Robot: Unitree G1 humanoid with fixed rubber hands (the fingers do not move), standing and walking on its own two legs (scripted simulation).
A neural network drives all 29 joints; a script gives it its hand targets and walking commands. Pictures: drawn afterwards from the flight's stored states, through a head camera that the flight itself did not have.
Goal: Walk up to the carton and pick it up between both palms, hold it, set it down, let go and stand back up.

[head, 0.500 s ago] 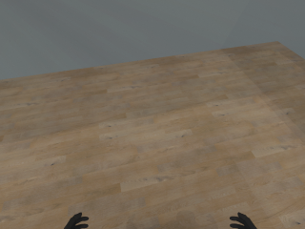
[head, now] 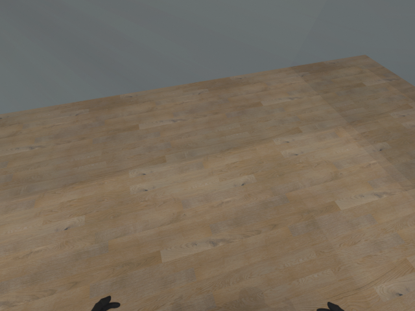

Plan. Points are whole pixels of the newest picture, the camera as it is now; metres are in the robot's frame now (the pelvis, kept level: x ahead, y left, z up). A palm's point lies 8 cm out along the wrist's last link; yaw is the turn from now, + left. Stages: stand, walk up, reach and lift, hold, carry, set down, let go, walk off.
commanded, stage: stand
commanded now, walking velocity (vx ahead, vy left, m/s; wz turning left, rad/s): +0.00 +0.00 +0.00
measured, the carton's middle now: out of the picture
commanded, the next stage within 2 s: walk up in 0.40 s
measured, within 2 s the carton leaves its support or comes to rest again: neither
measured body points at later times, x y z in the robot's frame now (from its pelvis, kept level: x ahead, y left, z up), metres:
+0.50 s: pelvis +0.00 +0.00 +0.00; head +0.01 -0.01 +0.45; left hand +0.10 +0.24 -0.12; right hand +0.08 -0.26 -0.12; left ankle +0.01 +0.10 -0.73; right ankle +0.04 -0.13 -0.73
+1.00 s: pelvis -0.03 +0.08 -0.03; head -0.02 +0.12 +0.42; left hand +0.00 +0.41 -0.15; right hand +0.19 -0.14 -0.11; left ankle -0.02 +0.22 -0.73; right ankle +0.03 -0.10 -0.70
